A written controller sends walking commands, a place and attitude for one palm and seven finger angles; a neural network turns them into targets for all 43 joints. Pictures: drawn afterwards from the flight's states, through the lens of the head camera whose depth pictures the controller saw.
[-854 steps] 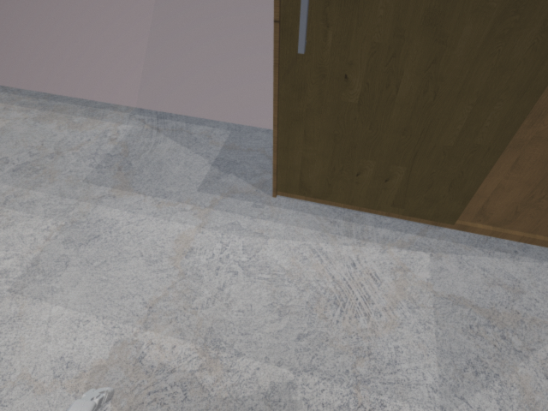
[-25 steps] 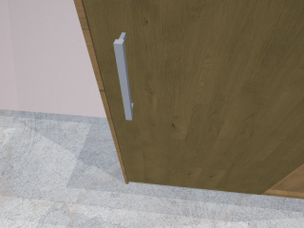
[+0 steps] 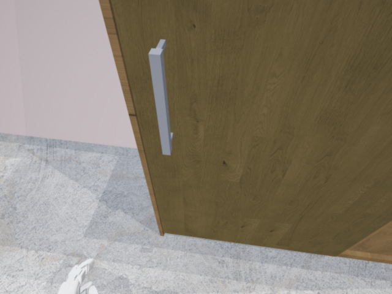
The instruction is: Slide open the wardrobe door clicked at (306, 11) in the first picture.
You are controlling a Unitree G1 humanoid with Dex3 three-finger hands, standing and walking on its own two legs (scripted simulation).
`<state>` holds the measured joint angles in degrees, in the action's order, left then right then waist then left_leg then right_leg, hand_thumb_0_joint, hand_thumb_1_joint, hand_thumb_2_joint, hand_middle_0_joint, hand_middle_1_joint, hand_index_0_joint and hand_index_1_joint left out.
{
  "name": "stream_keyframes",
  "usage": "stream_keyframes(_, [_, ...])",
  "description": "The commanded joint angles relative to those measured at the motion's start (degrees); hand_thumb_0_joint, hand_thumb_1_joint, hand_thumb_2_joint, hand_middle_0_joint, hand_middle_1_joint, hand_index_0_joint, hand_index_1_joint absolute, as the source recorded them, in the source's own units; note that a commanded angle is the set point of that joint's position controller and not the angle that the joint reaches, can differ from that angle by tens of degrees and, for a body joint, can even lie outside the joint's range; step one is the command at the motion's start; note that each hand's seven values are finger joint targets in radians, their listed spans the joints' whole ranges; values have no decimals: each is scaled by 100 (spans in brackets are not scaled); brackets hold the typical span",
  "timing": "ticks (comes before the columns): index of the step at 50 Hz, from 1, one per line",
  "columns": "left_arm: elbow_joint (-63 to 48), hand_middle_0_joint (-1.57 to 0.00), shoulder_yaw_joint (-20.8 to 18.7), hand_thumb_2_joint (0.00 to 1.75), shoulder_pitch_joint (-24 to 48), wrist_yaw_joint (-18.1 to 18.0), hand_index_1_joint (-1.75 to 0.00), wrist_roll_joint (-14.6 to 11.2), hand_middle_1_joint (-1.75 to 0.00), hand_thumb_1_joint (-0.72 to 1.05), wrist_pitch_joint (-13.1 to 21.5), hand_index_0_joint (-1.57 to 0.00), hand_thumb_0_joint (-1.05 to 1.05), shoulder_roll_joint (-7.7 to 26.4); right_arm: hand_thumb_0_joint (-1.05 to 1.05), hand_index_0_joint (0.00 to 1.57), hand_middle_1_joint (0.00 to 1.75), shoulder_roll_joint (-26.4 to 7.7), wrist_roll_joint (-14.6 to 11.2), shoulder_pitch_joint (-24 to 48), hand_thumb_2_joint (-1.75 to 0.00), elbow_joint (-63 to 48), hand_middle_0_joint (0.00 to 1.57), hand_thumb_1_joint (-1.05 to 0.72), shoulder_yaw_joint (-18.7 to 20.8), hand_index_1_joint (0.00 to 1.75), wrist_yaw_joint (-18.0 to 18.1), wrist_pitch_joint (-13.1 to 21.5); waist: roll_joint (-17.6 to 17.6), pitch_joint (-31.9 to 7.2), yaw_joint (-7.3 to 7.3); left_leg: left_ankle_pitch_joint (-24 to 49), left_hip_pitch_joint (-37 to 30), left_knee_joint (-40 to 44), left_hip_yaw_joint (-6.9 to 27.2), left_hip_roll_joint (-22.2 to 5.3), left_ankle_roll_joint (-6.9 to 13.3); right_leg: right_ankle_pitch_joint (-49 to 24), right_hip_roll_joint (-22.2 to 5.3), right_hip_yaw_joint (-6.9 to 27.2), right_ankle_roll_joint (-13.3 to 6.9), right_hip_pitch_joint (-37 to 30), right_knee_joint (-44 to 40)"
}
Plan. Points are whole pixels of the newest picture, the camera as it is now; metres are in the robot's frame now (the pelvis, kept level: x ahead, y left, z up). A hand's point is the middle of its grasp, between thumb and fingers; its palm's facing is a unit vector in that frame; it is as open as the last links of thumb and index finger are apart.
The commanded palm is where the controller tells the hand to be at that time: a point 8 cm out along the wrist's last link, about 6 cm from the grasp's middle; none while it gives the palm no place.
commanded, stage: raise the hand with hooked fingers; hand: left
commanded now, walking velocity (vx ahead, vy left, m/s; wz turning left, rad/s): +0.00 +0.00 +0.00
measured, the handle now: (164, 105) +0.46 +0.11 +0.14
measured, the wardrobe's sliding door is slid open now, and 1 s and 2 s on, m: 0.00 0.00 0.00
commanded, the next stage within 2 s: move the hooked fingers beside the handle in 1.98 s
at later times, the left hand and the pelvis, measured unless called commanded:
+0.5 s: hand (85, 278) +0.14 +0.20 +0.03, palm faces +0.04 -1.00 -0.08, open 9.8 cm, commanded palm +0.13 +0.26 +0.03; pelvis -0.05 -0.03 -0.05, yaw +4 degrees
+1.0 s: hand (59, 231) +0.20 +0.25 +0.08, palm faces -0.01 -1.00 -0.09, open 12.7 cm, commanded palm +0.17 +0.30 +0.10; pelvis -0.03 +0.01 -0.02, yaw +1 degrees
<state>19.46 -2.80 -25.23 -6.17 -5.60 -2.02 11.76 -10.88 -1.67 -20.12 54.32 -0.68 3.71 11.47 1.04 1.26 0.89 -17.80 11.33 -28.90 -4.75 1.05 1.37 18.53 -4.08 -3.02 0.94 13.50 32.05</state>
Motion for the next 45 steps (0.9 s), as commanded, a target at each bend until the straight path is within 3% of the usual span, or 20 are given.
stream_keyframes(1, [-2635, -21, -84, 83, 655, 258, -40, -189, -40, 74, 858, -21, 0, 139, 0, 20, 30, -1035, 18, 800, -90, -1595, 20, -90, 421, 30, 52, 867, -337, -510, -326, 2453, 1, -165, 634, -293, -196, -1246, 251, -298, -196, 565, -241])
stream_keyframes(2, [-2027, -21, -405, 82, -110, 441, -42, -240, -42, 71, 1067, -21, 0, 194, 0, 20, 30, -1021, 76, 742, -90, -1657, 20, -90, 494, 30, 21, 827, 461, -522, -156, 2118, 420, -340, 585, -246, -169, -1305, 318, -370, -192, 696, -131])
stream_keyframes(4, [-791, -22, -549, 80, -1264, 1064, -45, -483, -45, 67, 1648, -22, 0, -176, 0, 20, 30, -992, 83, 1046, -90, -1902, 20, -90, 567, 30, -75, 721, 1722, 70, 87, 1262, 1548, -674, 509, -165, -196, -951, 380, -449, -156, 1231, 266])
stream_keyframes(5, [-722, -22, -659, 79, -1621, 1462, -47, -645, -47, 64, 2011, -22, 0, -186, 0, 20, 30, -1001, 66, 1157, -90, -2093, 20, -90, 609, 30, -135, 682, 1820, 26, 202, 944, 1894, -803, 425, -106, -223, -803, 384, -405, -168, 1316, 436])
stream_keyframes(6, [-520, -22, -1063, 78, -1841, 1874, -48, -758, -48, 62, 2315, -22, 0, 136, 0, 20, 30, -1037, 17, 1220, -90, -2249, 20, -90, 674, 30, -209, 619, 1459, 2, 346, 973, 1961, -919, 336, -55, -254, -1000, 332, -283, -252, 1210, 570])
stream_keyframes(9, [-820, -22, -1608, 75, -1148, 3022, -53, -1056, -53, 55, 2992, -22, 0, 903, 0, 20, 30, -1181, 0, 1403, -90, -2903, 20, -90, 677, 30, -285, 606, 541, -799, 265, 820, 2179, -1448, 166, 96, -237, -1259, 210, 82, -293, 1066, 945])
stream_keyframes(11, [-1433, -23, -2233, 73, -574, 3173, -55, -1201, -55, 50, 3012, -23, 0, 1553, 0, 20, 30, -1163, -22, 1340, -90, -3119, 20, -90, 669, 30, -214, 519, -51, -1223, 360, 607, 2343, -1670, 91, 128, -164, -884, 176, 402, -235, 1105, 981])
stream_keyframes(15, [-3516, -24, -2092, 69, 1254, 2888, -62, -1545, -62, 41, 3467, -24, 0, 1473, 0, 20, 30, -944, -6, 1074, -90, -3340, 20, -90, 522, 30, -75, 573, -966, -1894, 7, 417, 1901, -1937, 261, 10, -41, -125, 271, 599, -171, 1329, 935])
stream_keyframes(16, [-3904, -24, -1974, 68, 1862, 2810, -63, -1575, -63, 39, 3617, -24, 0, 1513, 0, 20, 30, -977, 25, 941, -90, -3220, 20, -90, 477, 30, -32, 607, -853, -1842, -185, 344, 1911, -2063, 356, -50, -22, -59, 319, 642, -160, 1516, 971])
stream_keyframes(18, [-3888, -24, -1515, 66, 1703, 2807, -66, -1512, -66, 34, 3798, -24, 0, 1174, 0, 20, 30, -976, -12, 836, -90, -3008, 20, -90, 415, 30, 53, 720, -968, -1676, -347, 226, 1796, -2101, 430, -107, 13, 127, 344, 620, -202, 1703, 893])
stream_keyframes(21, [-3162, -25, -1022, 63, 2041, 3209, -70, -1493, -70, 27, 3546, -25, 0, 1156, 0, 20, 30, -1207, -133, 901, -90, -2754, 20, -90, 266, 30, 166, 897, -835, -943, -603, -205, 2006, -2070, 573, -187, 64, 628, 375, 591, -189, 1970, 695])
stream_keyframes(23, [-2505, -25, -1138, 61, 2077, 3471, -74, -1390, -74, 22, 3040, -25, 0, 1495, 0, 20, 30, -1259, -169, 891, -90, -2656, 20, -90, 266, 30, 243, 949, -463, -789, -603, -447, 2192, -1927, 588, -174, 75, 1029, 323, 687, -127, 1906, 421])
stream_keyframes(25, [-1899, -25, -1537, 59, 2033, 3629, -76, -1323, -76, 18, 2400, -25, 0, 1934, 0, 20, 30, -1307, -188, 945, -90, -2717, 20, -90, 258, 30, 305, 915, -89, -784, -436, -476, 2383, -1776, 588, -174, 79, 1327, 232, 804, -86, 1702, 218])
stream_keyframes(26, [-1449, -25, -1980, 58, 1826, 3673, -78, -1384, -78, 15, 2065, -25, 0, 2232, 0, 20, 30, -1322, -189, 994, -90, -2729, 20, -90, 261, 30, 317, 882, 15, -802, -239, -312, 2399, -1728, 595, -172, 60, 1211, 199, 830, -96, 1458, 190])
stream_keyframes(27, [-1612, -25, -2120, 57, 1696, 3711, -80, -1469, -80, 13, 1847, -25, 0, 2233, 0, 20, 30, -1275, -181, 1044, -90, -2864, 20, -90, 225, 30, 292, 856, 22, -1145, -100, -110, 2272, -1625, 590, -134, 60, 967, 159, 753, -74, 1176, 221])
stream_keyframes(31, [-2245, -26, -3036, 53, 1064, 3380, -86, -2075, -86, 4, 1589, -26, 0, 2330, 0, 20, 30, -1034, -101, 1247, -90, -3136, 20, -90, 147, 30, 173, 892, -23, -1851, 411, 737, 1953, -1384, 632, -108, -17, -223, 219, 435, -108, 285, 464])
stream_keyframes(35, [-2874, -27, -2579, 49, 1034, 3034, -92, -1986, -92, -6, 1899, -27, 0, 1745, 0, 20, 30, -1032, -93, 1062, -90, -3050, 20, -90, 204, 30, 50, 1068, -241, -1630, 230, 866, 1514, -1119, 557, -141, -31, -677, 371, 76, -123, 740, 581])
stream_keyframes(39, [-2613, -27, -1969, 45, 1419, 3158, -98, -1642, -98, -15, 1704, -27, 0, 1557, 0, 20, 30, -1205, -147, 886, -90, -2919, 20, -90, 232, 30, 66, 1154, -396, -1035, -55, 438, 1383, -894, 593, -180, -2, -315, 415, -61, -122, 1205, 456])
stream_keyframes(41, [-2579, -28, -1983, 43, 1828, 3256, -100, -1595, -100, -20, 1530, -28, 0, 1765, 0, 20, 30, -1293, -164, 857, -90, -2875, 20, -90, 229, 30, 160, 1167, -326, -809, -111, 211, 1355, -805, 636, -193, 27, -24, 402, -6, -130, 1222, 305])
stream_keyframes(45, [-3393, -29, -2442, 39, 2648, 3166, -107, -1541, -107, -29, 1550, -29, 0, 2386, 0, 20, 30, -1250, -160, 909, -90, -2894, 20, -90, 180, 30, 284, 1224, -743, -1498, 10, 441, 663, -541, 801, -216, 19, -209, 418, -135, -188, 822, 328])
